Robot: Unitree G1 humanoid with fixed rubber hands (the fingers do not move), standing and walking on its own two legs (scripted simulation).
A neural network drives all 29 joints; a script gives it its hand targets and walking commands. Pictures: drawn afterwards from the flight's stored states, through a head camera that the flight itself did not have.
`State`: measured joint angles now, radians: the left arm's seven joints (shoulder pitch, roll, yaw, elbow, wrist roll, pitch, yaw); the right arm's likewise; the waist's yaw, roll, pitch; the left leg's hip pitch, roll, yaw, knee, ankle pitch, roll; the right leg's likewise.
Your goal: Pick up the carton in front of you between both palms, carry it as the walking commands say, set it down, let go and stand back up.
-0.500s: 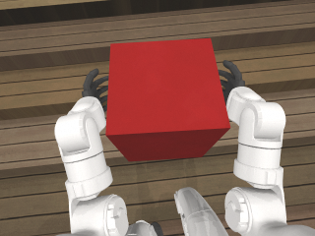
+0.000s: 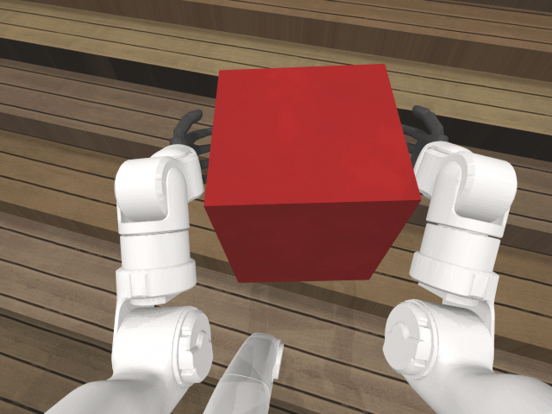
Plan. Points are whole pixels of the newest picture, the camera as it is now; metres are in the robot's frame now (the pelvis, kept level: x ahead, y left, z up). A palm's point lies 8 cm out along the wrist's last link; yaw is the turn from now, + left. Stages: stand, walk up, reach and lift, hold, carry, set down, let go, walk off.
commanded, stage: carry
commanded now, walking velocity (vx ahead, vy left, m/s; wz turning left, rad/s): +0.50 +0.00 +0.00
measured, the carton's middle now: (302, 186) +0.39 +0.06 +0.09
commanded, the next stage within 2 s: none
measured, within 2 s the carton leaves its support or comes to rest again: neither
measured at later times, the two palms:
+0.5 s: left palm out of the picture +0.71 +0.19 +0.26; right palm out of the picture +0.67 -0.11 +0.26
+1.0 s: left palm out of the picture +0.95 +0.18 +0.35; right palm out of the picture +0.98 -0.12 +0.35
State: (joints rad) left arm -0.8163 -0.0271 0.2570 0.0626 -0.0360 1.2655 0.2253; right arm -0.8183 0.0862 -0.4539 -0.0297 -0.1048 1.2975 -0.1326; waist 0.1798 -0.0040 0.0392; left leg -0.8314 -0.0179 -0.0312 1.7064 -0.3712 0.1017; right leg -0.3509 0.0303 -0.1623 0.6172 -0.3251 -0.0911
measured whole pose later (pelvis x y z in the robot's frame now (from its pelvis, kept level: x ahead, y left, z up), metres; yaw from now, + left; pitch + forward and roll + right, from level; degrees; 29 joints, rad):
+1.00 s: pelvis +0.60 +0.01 +0.21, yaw +0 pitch +3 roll -1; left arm -0.74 -0.06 0.28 0.03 0.00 1.23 0.21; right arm -0.75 0.08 -0.38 -0.03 -0.09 1.27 -0.14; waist 0.11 0.04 0.02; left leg -0.77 0.00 0.00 1.67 -0.29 0.10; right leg -0.49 -0.01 -0.18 0.70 -0.26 -0.09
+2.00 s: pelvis +1.17 +0.02 +0.36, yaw -1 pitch +4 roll -2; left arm -0.81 -0.04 0.27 0.17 0.05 1.27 0.19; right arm -0.77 0.03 -0.37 0.11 -0.05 1.28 -0.15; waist 0.08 0.01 -0.12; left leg -0.13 0.16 0.11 0.66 -0.26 0.00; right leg -0.80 -0.04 -0.20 1.04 -0.29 -0.11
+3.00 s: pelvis +1.70 +0.02 +0.57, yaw -1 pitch +3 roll -2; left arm -0.77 -0.03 0.29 -0.02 0.05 1.32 0.17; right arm -0.77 0.04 -0.31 0.01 -0.02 1.29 -0.17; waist -0.04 -0.04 -0.08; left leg -0.18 0.05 0.11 0.42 -0.30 0.04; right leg -1.20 -0.11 -0.08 1.75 -0.36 -0.08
